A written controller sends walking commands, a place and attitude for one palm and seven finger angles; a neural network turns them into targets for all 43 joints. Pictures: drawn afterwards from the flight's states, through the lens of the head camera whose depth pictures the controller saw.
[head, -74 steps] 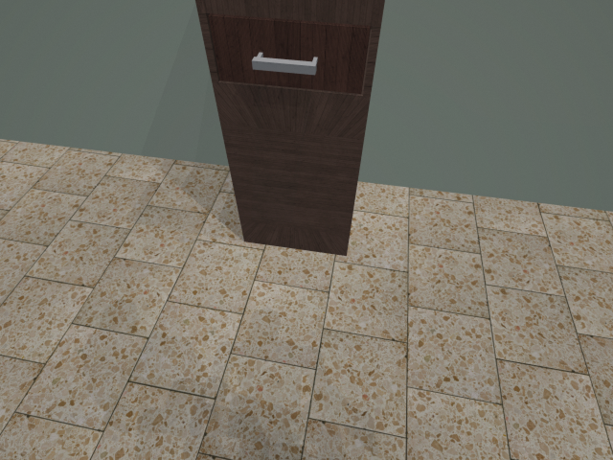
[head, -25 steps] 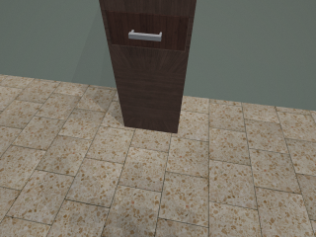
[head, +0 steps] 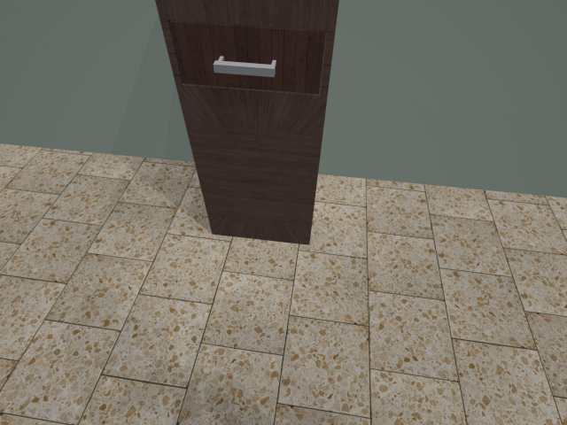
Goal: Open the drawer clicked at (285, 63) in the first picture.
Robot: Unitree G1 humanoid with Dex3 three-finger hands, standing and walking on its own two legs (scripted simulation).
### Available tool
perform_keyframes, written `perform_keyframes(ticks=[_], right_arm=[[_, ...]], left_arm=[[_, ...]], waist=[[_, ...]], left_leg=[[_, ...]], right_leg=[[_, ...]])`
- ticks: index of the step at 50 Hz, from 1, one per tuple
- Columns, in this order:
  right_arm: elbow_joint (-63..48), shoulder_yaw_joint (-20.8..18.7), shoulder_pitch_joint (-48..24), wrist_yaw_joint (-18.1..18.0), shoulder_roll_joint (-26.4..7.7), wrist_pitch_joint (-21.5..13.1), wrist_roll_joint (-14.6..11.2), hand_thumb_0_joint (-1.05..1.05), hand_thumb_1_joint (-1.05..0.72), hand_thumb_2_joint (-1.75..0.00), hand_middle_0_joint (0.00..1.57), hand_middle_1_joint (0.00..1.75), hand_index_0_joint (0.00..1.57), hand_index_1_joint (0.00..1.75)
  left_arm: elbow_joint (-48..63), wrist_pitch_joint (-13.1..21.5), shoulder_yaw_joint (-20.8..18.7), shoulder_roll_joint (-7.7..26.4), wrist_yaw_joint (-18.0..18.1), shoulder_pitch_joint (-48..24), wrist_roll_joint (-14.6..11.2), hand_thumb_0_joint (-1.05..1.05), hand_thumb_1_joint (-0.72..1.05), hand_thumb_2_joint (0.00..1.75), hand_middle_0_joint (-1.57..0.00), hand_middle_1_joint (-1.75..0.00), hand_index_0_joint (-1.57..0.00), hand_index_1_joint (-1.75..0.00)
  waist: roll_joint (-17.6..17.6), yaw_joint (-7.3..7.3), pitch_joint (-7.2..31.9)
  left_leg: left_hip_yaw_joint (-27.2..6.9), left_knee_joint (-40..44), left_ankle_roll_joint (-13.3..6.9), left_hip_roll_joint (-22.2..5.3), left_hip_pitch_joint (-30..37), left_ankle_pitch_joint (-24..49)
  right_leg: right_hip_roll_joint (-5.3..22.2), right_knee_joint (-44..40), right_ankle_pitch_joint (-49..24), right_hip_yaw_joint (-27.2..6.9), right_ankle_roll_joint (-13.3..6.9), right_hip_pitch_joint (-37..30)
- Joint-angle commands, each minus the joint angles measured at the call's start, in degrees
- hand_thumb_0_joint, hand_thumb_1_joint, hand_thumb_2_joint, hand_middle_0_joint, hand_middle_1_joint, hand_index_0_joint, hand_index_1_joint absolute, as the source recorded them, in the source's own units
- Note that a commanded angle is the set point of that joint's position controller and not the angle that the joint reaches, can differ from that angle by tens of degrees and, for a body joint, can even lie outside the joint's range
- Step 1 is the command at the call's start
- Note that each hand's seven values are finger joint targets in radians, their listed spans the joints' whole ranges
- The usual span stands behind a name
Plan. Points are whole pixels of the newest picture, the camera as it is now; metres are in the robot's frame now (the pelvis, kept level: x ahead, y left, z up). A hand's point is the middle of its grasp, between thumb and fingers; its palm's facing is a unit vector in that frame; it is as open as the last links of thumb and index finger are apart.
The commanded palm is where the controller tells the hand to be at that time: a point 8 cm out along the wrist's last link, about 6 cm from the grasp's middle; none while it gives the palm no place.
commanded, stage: take the last steps up to it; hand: left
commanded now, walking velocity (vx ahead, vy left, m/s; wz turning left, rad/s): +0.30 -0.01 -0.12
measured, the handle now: (246, 65) +0.93 +0.15 +0.05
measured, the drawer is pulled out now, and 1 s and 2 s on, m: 0.00 0.00 0.00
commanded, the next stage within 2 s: come to a stop and stand still in 0.92 s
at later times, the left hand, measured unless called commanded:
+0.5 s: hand (207, 377) +0.23 +0.15 -0.17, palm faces -0.03 -0.97 -0.24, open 7.3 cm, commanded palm none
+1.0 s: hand (232, 292) +0.39 +0.13 -0.17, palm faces +0.01 -0.97 -0.24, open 7.3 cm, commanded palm none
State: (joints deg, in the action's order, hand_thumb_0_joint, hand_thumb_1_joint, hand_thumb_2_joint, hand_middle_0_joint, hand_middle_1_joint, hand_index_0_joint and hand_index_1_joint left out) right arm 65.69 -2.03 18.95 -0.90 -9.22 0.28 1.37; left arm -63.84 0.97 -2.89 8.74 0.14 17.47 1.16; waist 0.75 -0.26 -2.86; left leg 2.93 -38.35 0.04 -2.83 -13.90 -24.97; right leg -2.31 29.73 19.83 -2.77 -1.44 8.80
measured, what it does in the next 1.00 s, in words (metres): walks ahead: right foot, then left foot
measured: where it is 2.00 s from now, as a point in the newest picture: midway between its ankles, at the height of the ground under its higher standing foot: (305, 387)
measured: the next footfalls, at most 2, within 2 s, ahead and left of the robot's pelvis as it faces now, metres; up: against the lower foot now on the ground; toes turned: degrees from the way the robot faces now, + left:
right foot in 0.38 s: +0.23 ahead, -0.16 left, +0.00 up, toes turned -11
left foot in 0.68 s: +0.30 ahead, +0.08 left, +0.00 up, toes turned +4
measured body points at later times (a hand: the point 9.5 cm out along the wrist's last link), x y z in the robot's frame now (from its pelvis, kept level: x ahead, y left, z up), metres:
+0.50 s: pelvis +0.14 -0.04 -0.01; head +0.18 -0.05 +0.44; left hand +0.23 +0.20 -0.15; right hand +0.05 -0.25 -0.16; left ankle +0.07 +0.09 -0.67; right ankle +0.19 -0.15 -0.73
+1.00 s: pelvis +0.32 -0.06 -0.01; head +0.35 -0.08 +0.44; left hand +0.39 +0.18 -0.15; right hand +0.27 -0.29 -0.17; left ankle +0.26 +0.07 -0.71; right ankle +0.35 -0.18 -0.73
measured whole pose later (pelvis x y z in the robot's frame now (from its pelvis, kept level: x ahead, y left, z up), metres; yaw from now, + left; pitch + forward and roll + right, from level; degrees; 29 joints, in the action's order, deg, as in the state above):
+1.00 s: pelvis +0.32 -0.06 -0.01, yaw -2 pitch -1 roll +0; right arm 64.1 -2.5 18.6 -0.3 -9.6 0.5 1.3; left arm -58.9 2.5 -3.6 10.4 -0.4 10.2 1.3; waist 1.9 0.0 -5.2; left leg 4.0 -47.9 0.5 -4.4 -15.4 -29.7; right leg 3.3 35.8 15.1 6.8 -1.5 19.1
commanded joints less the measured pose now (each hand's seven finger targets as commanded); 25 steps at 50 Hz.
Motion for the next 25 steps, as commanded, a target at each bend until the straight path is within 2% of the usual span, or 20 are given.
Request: perform_keyframes(ticks=[1,2,3,4,5,6,7,8,10,12,15,16,17,18,19,20,21,22,23,25], right_arm=[[-3.6,-1.2,1.3,-0.5,-2.7,-3.2,-0.6,0.0,-0.9,-0.9,0.2,0.3,0.2,0.3],[-0.8,-1.5,8.4,-1.0,-4.5,-3.6,-0.1,0.0,-0.9,-0.9,0.2,0.3,0.2,0.3],[1.4,-2.9,16.2,-1.6,-9.7,-3.7,1.1,0.0,-0.9,-0.9,0.2,0.3,0.2,0.3],[2.0,-2.6,18.9,-1.4,-9.0,-3.1,1.3,0.0,-0.9,-0.9,0.2,0.3,0.2,0.3],[1.4,-1.9,17.7,-1.2,-7.0,-3.0,1.1,0.0,-0.9,-0.9,0.2,0.3,0.2,0.3],[0.3,-1.6,14.8,-1.1,-5.4,-3.5,0.9,0.0,-0.9,-0.9,0.2,0.3,0.2,0.3],[0.0,-1.4,13.2,-1.2,-5.8,-3.9,1.0,0.0,-0.9,-0.9,0.2,0.3,0.2,0.3],[-0.3,-1.3,11.8,-1.3,-5.8,-4.2,1.0,0.0,-0.9,-0.9,0.2,0.3,0.2,0.3],[0.0,-1.1,11.1,-1.5,-5.5,-4.4,0.8,0.0,-0.9,-0.9,0.2,0.3,0.2,0.3],[-0.2,-1.2,10.3,-1.3,-5.9,-4.1,0.8,0.0,-0.9,-0.9,0.2,0.3,0.2,0.3],[-0.1,-1.4,9.4,-1.2,-6.2,-3.3,0.9,0.0,-0.9,-0.9,0.2,0.3,0.2,0.3],[-0.1,-1.5,8.9,-1.0,-6.2,-3.1,0.8,0.0,-0.9,-0.9,0.2,0.3,0.2,0.3],[-0.2,-1.4,8.2,-0.9,-6.0,-2.9,0.5,0.0,-0.9,-0.9,0.2,0.3,0.2,0.3],[-1.0,-1.3,7.3,-0.5,-4.4,-3.0,-0.2,0.0,-0.9,-0.9,0.2,0.3,0.2,0.3],[-3.1,-0.7,7.2,0.0,-0.7,-2.9,-1.0,0.0,-0.9,-0.9,0.2,0.3,0.2,0.3],[-5.1,-1.1,2.2,0.3,-2.4,-2.2,-0.5,0.0,-0.9,-0.9,0.2,0.3,0.2,0.3],[-5.3,-1.5,1.3,0.5,-1.9,-1.9,-0.4,0.0,-0.9,-0.9,0.2,0.3,0.2,0.3],[-5.1,-1.7,0.8,0.6,-2.1,-1.8,0.0,0.0,-0.9,-0.9,0.2,0.3,0.2,0.3],[-4.7,-1.7,1.3,0.7,-1.5,-1.6,0.3,0.0,-0.9,-0.9,0.2,0.3,0.2,0.3],[-3.9,-1.1,2.6,1.1,0.8,-1.1,0.2,0.0,-0.9,-0.9,0.2,0.3,0.2,0.3]], left_arm=[[1.0,1.1,-2.5,8.9,1.1,4.2,-0.3,0.0,0.9,0.9,-0.2,-0.3,-0.2,-0.3],[2.3,1.0,-2.2,6.5,0.7,1.9,-0.7,0.0,0.9,0.9,-0.2,-0.3,-0.2,-0.3],[4.5,1.0,-1.5,3.4,0.3,-0.4,-0.8,0.0,0.9,0.9,-0.2,-0.3,-0.2,-0.3],[6.0,1.3,-1.4,4.2,0.6,-4.8,0.0,0.0,0.9,0.9,-0.2,-0.3,-0.2,-0.3],[6.4,1.2,-1.5,4.2,0.4,-7.2,0.1,0.0,0.9,0.9,-0.2,-0.3,-0.2,-0.3],[6.6,1.3,-1.4,3.8,-0.1,-8.1,0.0,0.0,0.9,0.9,-0.2,-0.3,-0.2,-0.3],[6.7,1.2,-1.2,2.6,-0.7,-7.8,0.1,0.0,0.9,0.9,-0.2,-0.3,-0.2,-0.3],[6.9,0.9,-1.0,1.6,-1.1,-7.4,0.0,0.0,0.9,0.9,-0.2,-0.3,-0.2,-0.3],[6.7,0.6,-0.8,1.0,-1.7,-7.2,-0.1,0.0,0.9,0.9,-0.2,-0.3,-0.2,-0.3],[6.9,0.4,-0.8,1.1,-2.0,-7.8,-0.2,0.0,0.9,0.9,-0.2,-0.3,-0.2,-0.3],[6.3,0.2,-1.4,1.9,-2.1,-7.2,0.0,0.0,0.9,0.9,-0.2,-0.3,-0.2,-0.3],[5.6,0.4,-1.8,3.1,-1.9,-4.8,0.0,0.0,0.9,0.9,-0.2,-0.3,-0.2,-0.3],[4.0,0.7,-2.4,4.8,-1.8,0.5,0.1,0.0,0.9,0.9,-0.2,-0.3,-0.2,-0.3],[1.8,1.3,-3.4,8.5,-1.3,8.5,0.4,0.0,0.9,0.9,-0.2,-0.3,-0.2,-0.3],[0.0,1.8,-4.8,15.0,-0.3,15.4,0.1,0.0,0.9,0.9,-0.2,-0.3,-0.2,-0.3],[0.7,1.1,-4.3,14.7,0.1,13.9,-0.8,0.0,0.9,0.9,-0.2,-0.3,-0.2,-0.3],[2.3,1.1,-3.8,13.0,0.9,7.9,-0.4,0.0,0.9,0.9,-0.2,-0.3,-0.2,-0.3],[4.3,1.2,-3.2,10.7,1.3,2.9,0.0,0.0,0.9,0.9,-0.2,-0.3,-0.2,-0.3],[5.4,1.5,-2.5,8.1,1.5,-0.6,0.3,0.0,0.9,0.9,-0.2,-0.3,-0.2,-0.3],[5.5,2.3,-2.2,7.4,1.2,-1.4,0.7,0.0,0.9,0.9,-0.2,-0.3,-0.2,-0.3]], waist=[[-5.4,-1.17,-0.7],[2.6,-4.24,-0.3],[16.8,-6.47,-0.1],[15.0,-7.54,-3.9],[9.2,-6.54,-8.6],[4.6,-4.96,-10.2],[3.7,-3.86,-9.3],[6.0,-2.76,-7.9],[9.0,-2.2,-5.1],[8.3,-2.01,-4.6],[7.6,-0.72,-5.2],[5.3,0.82,-4.3],[2.0,3.44,-2.4],[-5.5,7.32,1.5],[-22.0,8.72,5.3],[-15.3,8.4,1.6],[-12.6,5.14,-0.1],[-12.8,3.29,-1.4],[-10.4,1.22,-1.4],[-7.2,-0.45,0.0]], left_leg=[[1.7,12.1,-0.9,-0.1,2.1,4.0],[-4.3,18.3,-3.2,-3.8,14.8,8.1],[-20.9,23.3,-9.1,-17.4,22.3,9.8],[-25.7,26.5,-12.7,-23.3,18.8,9.4],[-24.4,27.4,-13.3,-23.2,12.9,8.9],[-22.3,28.0,-13.3,-22.6,10.7,11.6],[-17.5,28.0,-12.1,-20.5,10.2,14.9],[-12.7,27.3,-11.0,-18.1,10.9,19.3],[-4.8,26.3,-8.7,-14.1,9.9,22.9],[-2.1,26.2,-7.8,-13.2,6.7,20.4],[-1.5,24.7,-7.2,-13.2,2.2,13.2],[-1.0,21.1,-6.4,-12.6,0.3,13.2],[1.4,13.8,-5.1,-10.1,-2.8,14.8],[6.0,-1.2,-2.8,-4.7,-9.5,11.8],[7.7,-20.8,-0.7,2.2,-20.4,-8.6],[0.1,-30.8,-1.3,-0.2,-23.2,-12.6],[-1.3,-34.2,-1.3,-2.7,-23.8,-8.1],[-3.3,-32.8,-1.1,-5.3,-23.2,-4.5],[-3.8,-28.7,-0.5,-6.6,-19.0,-1.6],[-1.3,-18.5,0.2,-6.0,-11.6,-0.1]], right_leg=[[12.5,-3.8,-18.5,-12.3,-9.1,0.6],[6.0,6.4,-14.5,-6.0,-5.8,12.4],[-0.5,21.8,2.3,3.8,-1.9,25.5],[1.1,31.3,12.6,3.4,-2.0,30.8],[4.5,35.3,9.5,1.8,-2.0,32.9],[6.6,34.8,6.9,1.4,-1.6,33.6],[7.6,32.8,4.8,2.0,-1.0,32.2],[7.9,29.4,3.0,3.2,-0.5,30.6],[7.5,21.1,-0.8,6.3,-0.3,24.5],[6.2,14.2,-3.1,9.2,-0.3,18.7],[4.4,8.5,-5.8,11.3,-0.4,10.3],[3.5,5.6,-6.9,11.8,-0.7,4.9],[3.0,3.2,-6.7,11.3,-1.2,-3.2],[9.7,-2.4,0.0,2.0,-3.8,-14.0],[25.3,-14.5,6.5,-22.3,-9.8,-19.4],[27.2,-20.6,15.9,-27.4,-12.1,-11.9],[27.3,-21.8,25.2,-27.5,-12.3,-5.5],[25.8,-20.5,21.1,-22.4,-11.3,0.3],[24.0,-19.8,13.5,-15.2,-10.0,4.8],[21.1,-19.3,2.5,-7.0,-9.0,8.8]])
